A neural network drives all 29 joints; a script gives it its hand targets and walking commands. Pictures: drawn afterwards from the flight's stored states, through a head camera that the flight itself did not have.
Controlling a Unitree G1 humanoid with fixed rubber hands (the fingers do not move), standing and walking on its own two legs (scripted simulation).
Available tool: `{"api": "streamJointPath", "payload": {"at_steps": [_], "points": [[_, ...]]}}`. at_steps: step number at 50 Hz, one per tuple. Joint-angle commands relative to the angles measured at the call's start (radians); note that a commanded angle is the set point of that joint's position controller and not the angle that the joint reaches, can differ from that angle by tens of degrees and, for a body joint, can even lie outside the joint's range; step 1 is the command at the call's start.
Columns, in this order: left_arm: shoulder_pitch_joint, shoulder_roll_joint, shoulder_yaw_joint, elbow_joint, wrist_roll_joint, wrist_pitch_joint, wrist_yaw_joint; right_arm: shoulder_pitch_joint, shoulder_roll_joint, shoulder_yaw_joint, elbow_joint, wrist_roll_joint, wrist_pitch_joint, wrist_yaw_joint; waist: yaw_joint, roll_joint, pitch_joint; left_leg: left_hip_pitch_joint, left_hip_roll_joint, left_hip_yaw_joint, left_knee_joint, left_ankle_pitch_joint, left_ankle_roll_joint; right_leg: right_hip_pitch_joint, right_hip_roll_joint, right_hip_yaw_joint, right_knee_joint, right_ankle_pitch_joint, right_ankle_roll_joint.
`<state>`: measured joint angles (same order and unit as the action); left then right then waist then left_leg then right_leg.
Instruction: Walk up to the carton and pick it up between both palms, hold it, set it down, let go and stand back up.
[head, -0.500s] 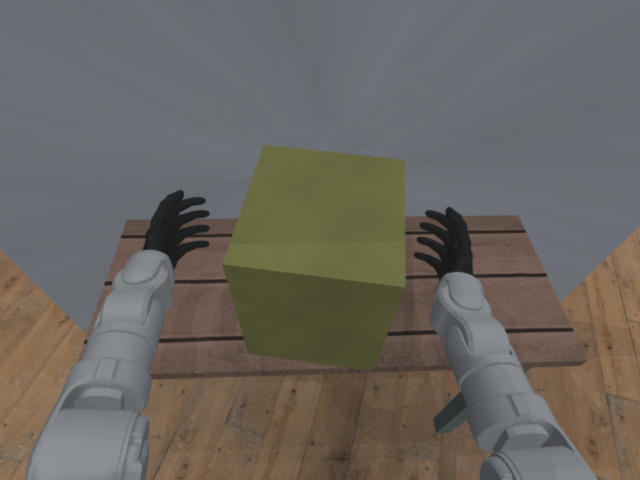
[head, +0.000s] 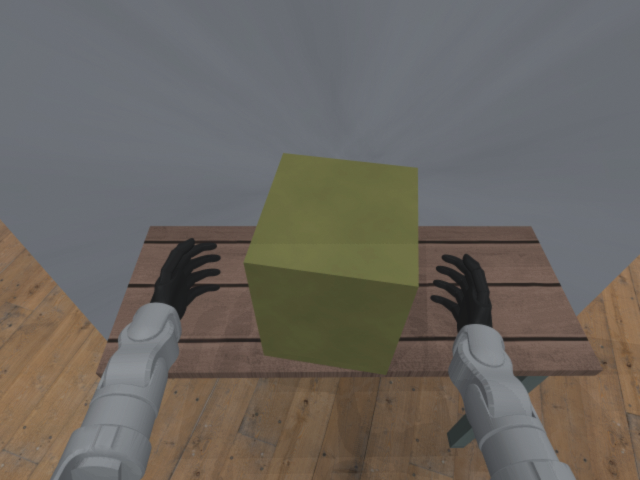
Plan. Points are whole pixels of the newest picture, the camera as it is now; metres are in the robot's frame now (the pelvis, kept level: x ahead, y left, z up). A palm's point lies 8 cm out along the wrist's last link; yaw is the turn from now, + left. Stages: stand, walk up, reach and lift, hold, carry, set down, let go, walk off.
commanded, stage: set down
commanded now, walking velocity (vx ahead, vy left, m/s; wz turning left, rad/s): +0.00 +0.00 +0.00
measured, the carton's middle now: (336, 267) +0.42 +0.00 -0.01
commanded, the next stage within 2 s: let go in 1.92 s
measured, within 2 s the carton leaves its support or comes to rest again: neither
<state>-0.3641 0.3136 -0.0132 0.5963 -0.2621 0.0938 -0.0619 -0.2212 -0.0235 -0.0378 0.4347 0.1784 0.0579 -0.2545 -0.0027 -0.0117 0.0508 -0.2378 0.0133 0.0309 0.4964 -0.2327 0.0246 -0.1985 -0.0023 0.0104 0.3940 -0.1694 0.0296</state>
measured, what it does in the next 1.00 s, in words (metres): stands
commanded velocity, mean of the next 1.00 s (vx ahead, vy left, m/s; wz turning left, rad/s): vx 0.00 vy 0.00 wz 0.00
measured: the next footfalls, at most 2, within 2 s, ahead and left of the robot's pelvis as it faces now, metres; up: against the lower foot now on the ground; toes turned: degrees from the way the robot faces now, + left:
none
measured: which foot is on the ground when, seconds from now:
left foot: down 0.00-1.00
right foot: down 0.00-1.00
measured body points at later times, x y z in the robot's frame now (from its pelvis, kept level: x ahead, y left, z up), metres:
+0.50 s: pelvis +0.01 +0.00 +0.00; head +0.03 +0.01 +0.45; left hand +0.27 +0.23 -0.01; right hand +0.27 -0.17 -0.01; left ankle +0.02 +0.10 -0.74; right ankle +0.03 -0.14 -0.74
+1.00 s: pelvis +0.02 +0.00 +0.00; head +0.02 +0.01 +0.45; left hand +0.22 +0.23 -0.05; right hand +0.23 -0.19 -0.05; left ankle +0.02 +0.10 -0.74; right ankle +0.03 -0.14 -0.74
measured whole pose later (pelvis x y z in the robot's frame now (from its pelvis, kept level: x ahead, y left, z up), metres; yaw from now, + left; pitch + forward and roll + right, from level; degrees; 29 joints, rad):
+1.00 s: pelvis +0.02 +0.00 +0.00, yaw +0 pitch -6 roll -1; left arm 0.14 0.33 -0.12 0.53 -0.24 -0.22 -0.05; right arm 0.13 -0.02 -0.02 0.61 0.09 -0.32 -0.14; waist 0.03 -0.01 0.10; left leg -0.13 0.01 0.03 0.53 -0.29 0.02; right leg -0.11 0.00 0.01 0.45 -0.24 0.02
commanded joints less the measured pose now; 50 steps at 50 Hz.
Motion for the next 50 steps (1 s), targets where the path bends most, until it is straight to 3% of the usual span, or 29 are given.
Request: {"api": "streamJointPath", "payload": {"at_steps": [1,13,35,41,50], "points": [[-0.341,0.172,0.055,-0.295,-0.016,-0.103,0.004,-0.317,-0.07,-0.012,-0.313,-0.029,-0.093,0.003,0.003,0.098,-0.427,0.122,0.008,0.002,-0.081,0.241,-0.068,0.152,0.031,-0.016,-0.02,0.108,-0.052],[-0.07,0.198,0.024,-0.376,-0.055,-0.233,-0.009,-0.067,-0.029,0.029,-0.345,-0.049,-0.178,0.011,0.014,0.104,-0.381,0.077,0.017,-0.015,-0.07,0.228,-0.063,0.162,0.008,0.016,-0.001,0.09,-0.065],[0.267,0.185,-0.005,-0.336,0.005,-0.437,-0.046,0.19,0.024,0.039,-0.106,-0.08,-0.509,0.039,0.022,0.121,-0.216,0.059,0.011,-0.039,-0.024,0.221,-0.077,0.12,0.006,0.012,0.019,0.027,-0.078],[0.271,0.176,-0.042,-0.318,-0.01,-0.418,-0.008,0.164,-0.032,-0.005,-0.065,-0.099,-0.482,0.081,0.004,0.132,-0.184,0.047,0.029,-0.043,-0.086,0.102,-0.07,0.141,0.012,0.01,0.011,-0.042,-0.093],[0.359,0.138,-0.03,-0.26,0.033,-0.361,0.014,0.231,-0.069,0.009,-0.003,-0.093,-0.423,0.127,0.023,0.109,-0.124,0.098,0.024,-0.019,-0.119,0.198,-0.073,0.169,0.012,0.016,-0.022,0.02,-0.093]]}}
